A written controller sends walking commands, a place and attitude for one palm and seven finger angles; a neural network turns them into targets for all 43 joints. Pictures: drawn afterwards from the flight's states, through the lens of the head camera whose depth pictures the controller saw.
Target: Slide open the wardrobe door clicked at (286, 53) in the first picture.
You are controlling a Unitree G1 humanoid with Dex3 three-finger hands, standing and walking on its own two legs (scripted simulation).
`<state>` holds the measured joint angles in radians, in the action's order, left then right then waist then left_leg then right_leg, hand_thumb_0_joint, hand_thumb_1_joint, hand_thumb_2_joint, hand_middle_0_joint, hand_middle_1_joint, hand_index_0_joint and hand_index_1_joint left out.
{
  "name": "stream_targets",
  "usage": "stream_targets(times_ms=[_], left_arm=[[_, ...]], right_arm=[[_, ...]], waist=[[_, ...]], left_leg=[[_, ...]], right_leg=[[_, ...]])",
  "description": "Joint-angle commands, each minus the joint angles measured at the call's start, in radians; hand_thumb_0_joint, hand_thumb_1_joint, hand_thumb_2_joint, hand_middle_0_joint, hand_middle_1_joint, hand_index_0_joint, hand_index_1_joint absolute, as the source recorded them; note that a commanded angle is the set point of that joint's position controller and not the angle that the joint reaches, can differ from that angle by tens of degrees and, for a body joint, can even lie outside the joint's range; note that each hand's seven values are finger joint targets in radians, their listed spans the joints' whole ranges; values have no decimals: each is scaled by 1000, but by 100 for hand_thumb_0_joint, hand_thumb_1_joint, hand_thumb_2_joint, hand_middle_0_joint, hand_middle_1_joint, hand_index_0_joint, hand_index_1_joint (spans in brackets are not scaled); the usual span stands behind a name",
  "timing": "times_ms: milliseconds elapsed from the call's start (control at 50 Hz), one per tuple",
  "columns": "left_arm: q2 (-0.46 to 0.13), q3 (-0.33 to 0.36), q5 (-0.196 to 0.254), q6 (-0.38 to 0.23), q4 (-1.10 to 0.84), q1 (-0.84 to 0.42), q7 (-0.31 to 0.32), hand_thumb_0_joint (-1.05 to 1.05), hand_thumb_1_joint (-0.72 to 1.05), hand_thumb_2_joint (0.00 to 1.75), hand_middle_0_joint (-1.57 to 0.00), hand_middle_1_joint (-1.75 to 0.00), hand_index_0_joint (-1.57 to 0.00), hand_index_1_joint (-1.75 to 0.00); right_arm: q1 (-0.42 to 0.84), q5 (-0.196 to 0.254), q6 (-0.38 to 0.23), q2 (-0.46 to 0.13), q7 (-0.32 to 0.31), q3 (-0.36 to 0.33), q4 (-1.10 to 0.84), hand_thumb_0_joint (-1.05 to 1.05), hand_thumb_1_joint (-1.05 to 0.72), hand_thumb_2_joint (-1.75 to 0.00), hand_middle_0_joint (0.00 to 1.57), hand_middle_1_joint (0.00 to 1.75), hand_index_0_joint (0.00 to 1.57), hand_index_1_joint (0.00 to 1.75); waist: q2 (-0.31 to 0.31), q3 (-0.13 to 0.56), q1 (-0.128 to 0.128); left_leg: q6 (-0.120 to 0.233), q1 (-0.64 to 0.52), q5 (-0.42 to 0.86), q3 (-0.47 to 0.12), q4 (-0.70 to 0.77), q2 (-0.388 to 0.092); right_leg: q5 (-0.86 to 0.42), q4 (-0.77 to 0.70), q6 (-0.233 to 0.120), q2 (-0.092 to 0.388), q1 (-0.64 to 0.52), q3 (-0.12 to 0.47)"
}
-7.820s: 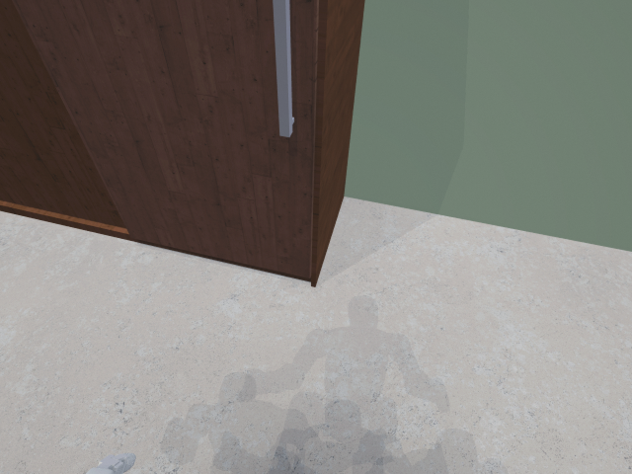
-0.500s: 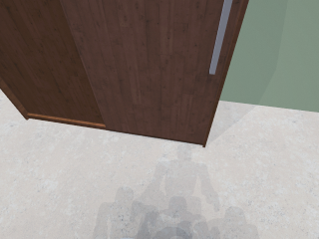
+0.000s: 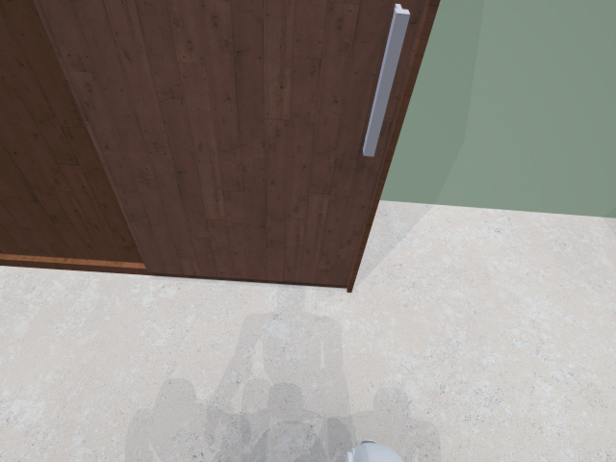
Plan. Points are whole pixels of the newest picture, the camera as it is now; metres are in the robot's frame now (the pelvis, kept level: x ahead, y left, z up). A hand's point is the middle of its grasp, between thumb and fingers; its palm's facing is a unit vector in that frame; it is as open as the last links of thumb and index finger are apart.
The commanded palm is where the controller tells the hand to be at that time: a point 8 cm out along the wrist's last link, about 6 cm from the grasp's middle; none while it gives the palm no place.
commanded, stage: take the last steps up to it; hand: right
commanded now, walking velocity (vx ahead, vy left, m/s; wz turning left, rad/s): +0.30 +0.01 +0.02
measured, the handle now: (381, 87) +0.83 -0.13 +0.09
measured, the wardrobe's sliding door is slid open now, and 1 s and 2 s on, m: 0.00 0.00 0.00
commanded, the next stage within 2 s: come to a stop and stand still in 0.80 s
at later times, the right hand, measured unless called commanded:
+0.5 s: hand (456, 426) +0.23 -0.25 -0.17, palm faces +0.04 +0.98 -0.18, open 7.3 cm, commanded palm none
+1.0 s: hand (382, 318) +0.41 -0.15 -0.17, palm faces -0.01 +0.97 -0.23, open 7.0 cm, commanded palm none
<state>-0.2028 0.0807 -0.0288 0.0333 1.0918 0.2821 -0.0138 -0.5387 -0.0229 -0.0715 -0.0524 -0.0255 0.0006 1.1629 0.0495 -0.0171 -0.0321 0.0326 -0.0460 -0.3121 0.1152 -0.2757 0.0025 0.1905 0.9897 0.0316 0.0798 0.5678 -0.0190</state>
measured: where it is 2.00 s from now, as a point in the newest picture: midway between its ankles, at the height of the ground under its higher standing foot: outside the picture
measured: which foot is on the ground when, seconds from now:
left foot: down 0.00-0.20, up 0.22-0.78, down 0.80-1.00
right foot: up 0.00-0.18, down 0.20-0.80, up 0.82-1.00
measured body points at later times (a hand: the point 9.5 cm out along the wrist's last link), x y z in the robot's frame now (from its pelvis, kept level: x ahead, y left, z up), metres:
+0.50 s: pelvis +0.16 -0.06 +0.00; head +0.15 -0.08 +0.45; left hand +0.21 +0.18 -0.13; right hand +0.22 -0.30 -0.16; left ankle +0.21 +0.09 -0.65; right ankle +0.14 -0.13 -0.74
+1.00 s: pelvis +0.31 +0.03 -0.01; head +0.34 +0.05 +0.44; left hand +0.25 +0.24 -0.17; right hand +0.41 -0.20 -0.15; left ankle +0.36 +0.11 -0.74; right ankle +0.28 -0.11 -0.67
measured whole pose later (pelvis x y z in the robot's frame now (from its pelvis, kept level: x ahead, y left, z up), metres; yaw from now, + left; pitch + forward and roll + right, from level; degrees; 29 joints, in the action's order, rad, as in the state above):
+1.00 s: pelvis +0.31 +0.03 -0.01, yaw +3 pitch -1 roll +0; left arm -0.13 0.05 -0.01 0.00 1.13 0.36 0.02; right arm -0.15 -0.01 -0.07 -0.15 -0.03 -0.04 1.03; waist 0.03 -0.08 0.03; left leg 0.08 0.28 -0.18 0.18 -0.48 -0.01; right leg 0.40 1.07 0.02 0.09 0.41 -0.05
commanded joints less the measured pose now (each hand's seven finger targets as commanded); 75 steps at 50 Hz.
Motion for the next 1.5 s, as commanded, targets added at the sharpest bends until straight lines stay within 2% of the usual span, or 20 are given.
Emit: stream_targets(times_ms=[0, 80, 140, 160, 180, 200, 280, 340, 460, 660, 740, 760, 800, 880, 940, 1180, 1280, 1320, 1360, 1480], left_arm=[[16, -24, 5, -44, -116, -207, -2, 0, 90, 90, -20, -30, -20, -30], [40, -37, 12, -62, -126, -263, -6, 0, 90, 90, -20, -30, -20, -30], [-2, -26, 8, -86, -45, -3, 19, 0, 90, 90, -20, -30, -20, -30], [-82, -7, 4, -92, -6, 142, 30, 0, 90, 90, -20, -30, -20, -30], [-185, 16, -2, -99, 20, 251, 39, 0, 90, 90, -20, -30, -20, -30], [-208, 17, 15, -87, 27, 276, 44, 0, 90, 90, -20, -30, -20, -30], [-45, -24, 12, -106, -31, 32, 42, 0, 90, 90, -20, -30, -20, -30], [-8, -37, 17, -119, -30, 36, 40, 0, 90, 90, -20, -30, -20, -30], [-19, -27, 17, -122, -59, 75, 41, 0, 90, 90, -20, -30, -20, -30], [-72, -15, -6, -103, -2, 239, 45, 0, 90, 90, -20, -30, -20, -30], [-88, -14, 6, -93, 9, 215, 45, 0, 90, 90, -20, -30, -20, -30], [-73, -18, 12, -95, 12, 210, 40, 0, 90, 90, -20, -30, -20, -30], [1, -32, 29, -90, -15, 250, 35, 0, 90, 90, -20, -30, -20, -30], [27, -26, 15, -57, 1, 153, 29, 0, 90, 90, -20, -30, -20, -30], [82, -39, 11, -25, 38, 229, 38, 0, 90, 90, -20, -30, -20, -30], [-11, -16, 18, 9, -93, -20, 30, 0, 90, 90, -20, -30, -20, -30], [-28, -22, 22, -23, -74, 47, 32, 0, 90, 90, -20, -30, -20, -30], [-138, -10, 8, -35, -117, -23, 41, 0, 90, 90, -20, -30, -20, -30], [-111, -24, 3, -40, -131, -125, 54, 0, 90, 90, -20, -30, -20, -30], [-115, -16, 4, -41, -96, -54, 67, 0, 90, 90, -20, -30, -20, -30]], right_arm=[[-144, -5, -14, -141, -15, -23, 16, 0, -90, -90, 20, 30, 20, 30], [-141, -9, -3, -156, -20, -28, 35, 0, -90, -90, 20, 30, 20, 30], [-79, 3, -4, -179, -20, -37, 27, 0, -90, -90, 20, 30, 20, 30], [-81, 11, -5, -152, -15, -35, 17, 0, -90, -90, 20, 30, 20, 30], [-112, 23, -5, -99, -6, -24, -5, 0, -90, -90, 20, 30, 20, 30], [-53, 18, 0, -116, -9, -23, -32, 0, -90, -90, 20, 30, 20, 30], [81, -3, 34, -87, 12, -42, -44, 0, -90, -90, 20, 30, 20, 30], [38, -6, 60, -66, 17, -48, -50, 0, -90, -90, 20, 30, 20, 30], [197, -7, 83, -126, 31, -72, -144, 0, -90, -90, 20, 30, 20, 30], [511, 3, 57, -144, 43, -48, -259, 0, -90, -90, 20, 30, 20, 30], [305, 2, 35, -171, 36, -54, -187, 0, -90, -90, 20, 30, 20, 30], [190, 0, 23, -216, 30, -65, -146, 0, -90, -90, 20, 30, 20, 30], [15, 10, 6, -359, 14, -95, -88, 0, -90, -90, 20, 30, 20, 30], [262, 19, 16, -237, 0, -61, -135, 0, -90, -90, 20, 30, 20, 30], [326, 5, 6, -157, -8, -42, -153, 0, -90, -90, 20, 30, 20, 30], [285, -12, 66, -279, -26, -87, -173, 0, -90, -90, 20, 30, 20, 30], [303, 4, 81, -252, -17, -73, -176, 0, -90, -90, 20, 30, 20, 30], [270, 15, 92, -178, -12, -54, -188, 0, -90, -90, 20, 30, 20, 30], [272, 3, 109, -194, -9, -61, -162, 0, -90, -90, 20, 30, 20, 30], [247, -4, 107, -183, 19, -61, -120, 0, -90, -90, 20, 30, 20, 30]], waist=[[-196, -156, -35], [-222, -137, -33], [-203, 33, 94], [-86, 147, 151], [152, 267, 163], [113, 279, 164], [-39, -103, 56], [54, -90, 9], [47, -162, 8], [44, -115, 103], [57, 17, 11], [-1, 81, -40], [-273, 257, -61], [-103, 33, 16], [-97, 9, 79], [-217, 27, 4], [-116, 92, 53], [220, 36, 32], [201, -22, 11], [52, -22, 42]], left_leg=[[91, -36, 589, -182, 46, -271], [89, -5, 719, -146, -19, -263], [42, 78, 903, -71, -338, -208], [9, 263, 628, -49, -533, -164], [-38, 550, -74, 8, -831, -37], [-19, 599, -277, -81, -986, -34], [-39, 576, -47, -110, -986, -153], [-53, 543, 50, -94, -935, -142], [-78, 724, 201, -124, -873, -155], [-41, 655, 108, -12, -416, -99], [-4, 307, 178, 50, -234, -16], [12, 91, 266, 9, -192, -47], [196, -221, 701, -453, -139, -456], [136, 203, 321, -268, 14, -346], [89, 370, 537, -117, 15, -294], [175, 255, 612, -214, -88, -355], [43, 352, 279, -130, -219, -217], [-55, 436, -152, -42, -416, -59], [-54, 364, -177, -121, -554, -67], [-79, 491, -94, -128, -606, -52]], right_leg=[[43, -108, -10, -1, 173, -65], [85, -289, -42, -38, 7, -125], [-40, -494, -77, -102, -416, -163], [-145, -490, -102, 19, -708, -58], [-331, -499, -224, 323, -951, 329], [-373, -602, -284, 410, -900, 419], [-167, -773, -191, 289, -362, 179], [-206, -799, -150, 208, -317, 32], [-153, -845, -153, 207, -358, 26], [-547, -696, -173, 223, -611, -14], [-689, -473, -123, 179, -573, -77], [-583, -327, -92, 147, -449, -91], [413, 172, -24, -58, -99, -113], [225, 247, -36, 48, -99, 11], [170, 38, -1, 42, -230, 7], [264, -167, 16, -33, -197, 15], [-37, -586, -8, -13, -489, -2], [-214, -751, -141, 279, -373, 307], [-26, -811, -177, 252, -220, 260], [-45, -768, -168, 216, -424, 202]])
